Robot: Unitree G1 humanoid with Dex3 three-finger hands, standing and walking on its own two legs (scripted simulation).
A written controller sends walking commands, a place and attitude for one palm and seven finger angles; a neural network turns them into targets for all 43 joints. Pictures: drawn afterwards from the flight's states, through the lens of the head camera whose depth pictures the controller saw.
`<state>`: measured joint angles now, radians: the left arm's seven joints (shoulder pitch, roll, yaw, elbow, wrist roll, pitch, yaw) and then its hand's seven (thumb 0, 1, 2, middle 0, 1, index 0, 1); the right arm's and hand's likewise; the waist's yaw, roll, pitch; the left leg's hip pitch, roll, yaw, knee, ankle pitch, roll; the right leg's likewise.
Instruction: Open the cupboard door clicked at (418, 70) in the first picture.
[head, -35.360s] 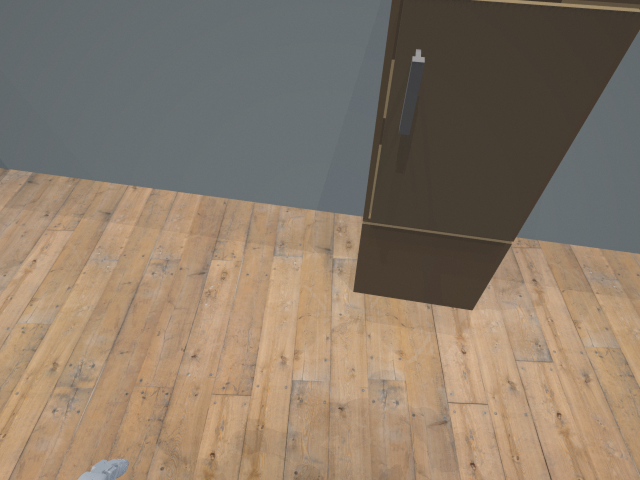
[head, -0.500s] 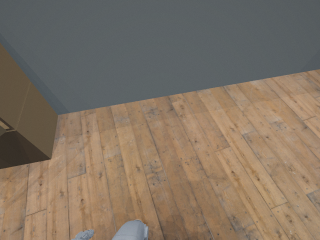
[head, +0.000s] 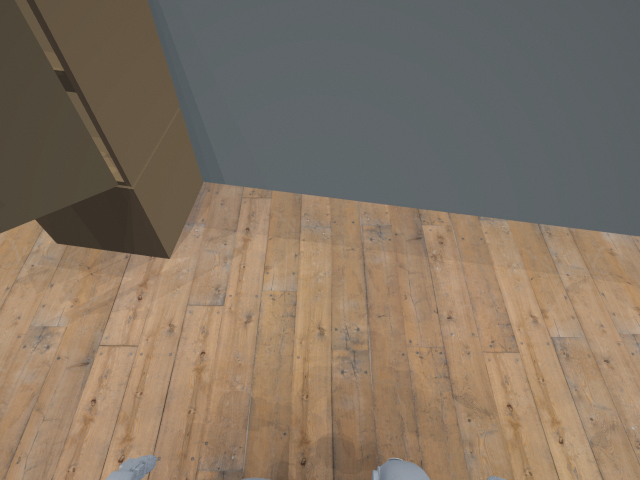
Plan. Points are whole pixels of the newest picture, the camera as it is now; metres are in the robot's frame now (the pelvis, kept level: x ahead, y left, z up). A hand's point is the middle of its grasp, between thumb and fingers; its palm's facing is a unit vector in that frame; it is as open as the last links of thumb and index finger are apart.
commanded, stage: turn to face it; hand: left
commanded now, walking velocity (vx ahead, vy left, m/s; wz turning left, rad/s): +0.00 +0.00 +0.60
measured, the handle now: out of the picture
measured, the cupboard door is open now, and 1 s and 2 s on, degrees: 44 44 44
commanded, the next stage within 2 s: take the last steps up to it in 1.02 s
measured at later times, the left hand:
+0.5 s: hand out of the picture -0.02 +0.19 -0.18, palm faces +0.37 -0.90 -0.22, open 7.4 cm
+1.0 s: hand out of the picture -0.01 +0.18 -0.16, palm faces +0.51 -0.82 -0.26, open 7.4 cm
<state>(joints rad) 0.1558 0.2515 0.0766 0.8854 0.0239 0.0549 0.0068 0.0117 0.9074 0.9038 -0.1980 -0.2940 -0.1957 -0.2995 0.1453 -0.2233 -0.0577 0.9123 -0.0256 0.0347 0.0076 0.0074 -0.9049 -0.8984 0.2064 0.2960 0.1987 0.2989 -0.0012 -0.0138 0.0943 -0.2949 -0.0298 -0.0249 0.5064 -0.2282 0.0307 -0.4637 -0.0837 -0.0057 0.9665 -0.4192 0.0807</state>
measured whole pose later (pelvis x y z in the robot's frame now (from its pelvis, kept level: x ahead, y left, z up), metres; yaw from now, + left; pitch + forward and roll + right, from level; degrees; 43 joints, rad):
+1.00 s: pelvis +0.01 -0.04 -0.01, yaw +31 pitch +0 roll +1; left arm 0.17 0.18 0.04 0.92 0.02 0.01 0.02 0.01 0.91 0.90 -0.20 -0.29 -0.20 -0.30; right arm 0.20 -0.20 -0.06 0.98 -0.01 0.05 0.00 0.01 -0.90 -0.90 0.21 0.30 0.20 0.30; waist -0.02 0.04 0.07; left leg -0.35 -0.05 -0.06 0.65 -0.34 0.00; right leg -0.25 -0.02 -0.06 0.57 -0.32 0.00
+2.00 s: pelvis +0.14 +0.11 -0.01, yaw +40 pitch -2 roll +1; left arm 0.09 0.13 0.05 0.96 0.02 -0.06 -0.01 0.01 0.91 0.90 -0.20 -0.29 -0.20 -0.30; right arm 0.45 -0.13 -0.03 1.19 -0.01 -0.02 -0.01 0.01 -0.91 -0.90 0.21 0.30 0.20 0.30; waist -0.05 0.02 0.11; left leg -0.21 0.00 0.05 1.02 -0.47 0.03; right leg -0.35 -0.04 -0.14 0.64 -0.27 -0.07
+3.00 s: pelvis +0.32 +0.35 -0.01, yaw +40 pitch +0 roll +1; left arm 0.11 0.17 0.03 1.03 0.01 0.01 0.04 0.01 0.91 0.90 -0.20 -0.29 -0.20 -0.30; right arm 0.27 -0.13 -0.04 1.11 0.00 0.03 -0.03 0.01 -0.91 -0.90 0.20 0.30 0.20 0.30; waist -0.03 -0.02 0.08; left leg -0.16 0.00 0.13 0.53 -0.38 0.02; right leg -0.33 -0.07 -0.09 0.61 -0.26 -0.01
